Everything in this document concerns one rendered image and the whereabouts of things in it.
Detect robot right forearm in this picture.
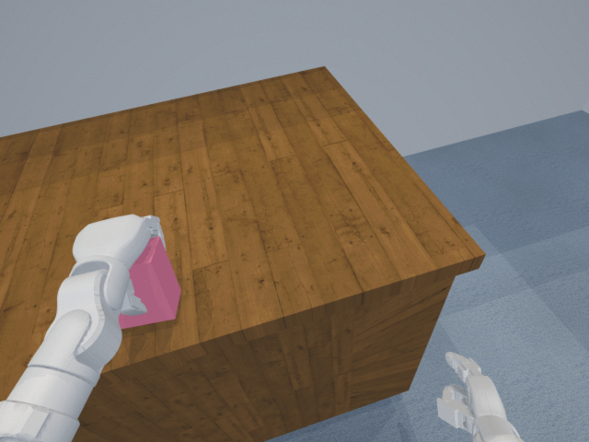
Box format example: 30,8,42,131
472,415,525,442

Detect robot left forearm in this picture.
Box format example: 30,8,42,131
0,255,130,442

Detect sponge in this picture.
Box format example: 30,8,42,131
119,237,181,329

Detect left robot hand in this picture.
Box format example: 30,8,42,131
73,215,166,316

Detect right robot hand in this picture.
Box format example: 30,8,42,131
436,352,507,434

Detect table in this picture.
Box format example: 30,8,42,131
0,66,486,442

